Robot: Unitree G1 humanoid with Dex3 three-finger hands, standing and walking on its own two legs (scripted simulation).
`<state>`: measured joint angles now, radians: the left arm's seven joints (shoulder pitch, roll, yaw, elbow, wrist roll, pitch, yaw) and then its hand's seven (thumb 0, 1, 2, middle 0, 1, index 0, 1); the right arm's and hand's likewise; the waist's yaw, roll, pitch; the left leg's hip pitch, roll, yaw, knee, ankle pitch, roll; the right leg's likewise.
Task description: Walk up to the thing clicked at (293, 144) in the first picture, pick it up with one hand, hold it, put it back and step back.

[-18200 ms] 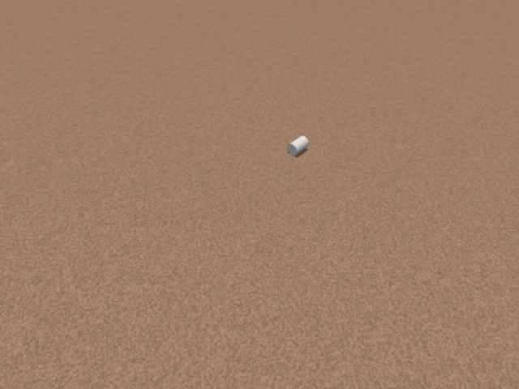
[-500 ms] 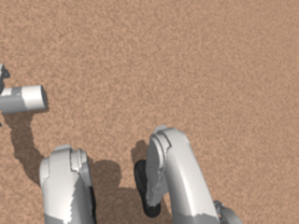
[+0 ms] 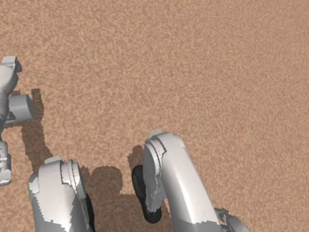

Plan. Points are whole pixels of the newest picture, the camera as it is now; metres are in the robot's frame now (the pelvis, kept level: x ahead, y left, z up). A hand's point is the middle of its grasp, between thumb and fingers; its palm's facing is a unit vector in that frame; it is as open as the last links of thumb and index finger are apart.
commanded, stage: approach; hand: left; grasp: from above
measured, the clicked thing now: (9, 110) +0.49 +0.29 -0.30
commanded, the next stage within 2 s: close in in 0.26 s
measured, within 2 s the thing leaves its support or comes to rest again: neither
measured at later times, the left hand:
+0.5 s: hand out of the picture +0.48 +0.30 -0.19, palm faces -0.46 -0.07 -0.88, open 13.7 cm
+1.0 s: hand (4, 109) +0.48 +0.28 -0.26, palm faces -0.47 -0.09 -0.88, open 14.2 cm
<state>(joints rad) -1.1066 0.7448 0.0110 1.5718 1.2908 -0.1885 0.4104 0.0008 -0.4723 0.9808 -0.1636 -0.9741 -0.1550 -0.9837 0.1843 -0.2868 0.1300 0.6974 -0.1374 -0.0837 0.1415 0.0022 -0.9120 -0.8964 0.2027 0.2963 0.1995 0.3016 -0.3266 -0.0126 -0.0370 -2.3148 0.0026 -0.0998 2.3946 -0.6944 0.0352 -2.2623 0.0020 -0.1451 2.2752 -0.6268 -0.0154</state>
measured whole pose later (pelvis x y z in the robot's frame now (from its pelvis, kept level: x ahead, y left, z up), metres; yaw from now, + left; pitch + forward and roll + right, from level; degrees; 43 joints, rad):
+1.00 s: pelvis +0.00 +0.00 -0.03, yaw -3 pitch +32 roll -12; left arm -1.07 0.95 0.13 1.64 1.35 -0.27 0.51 0.00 -0.54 1.04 -0.11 -0.95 -0.08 -0.98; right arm 0.21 -0.31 0.22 0.67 -0.21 -0.13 0.19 0.00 -0.90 -0.90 0.20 0.30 0.20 0.30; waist -0.38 -0.09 0.10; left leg -2.37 0.01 -0.15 2.51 -0.71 0.04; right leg -2.29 0.01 -0.19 2.35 -0.62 -0.01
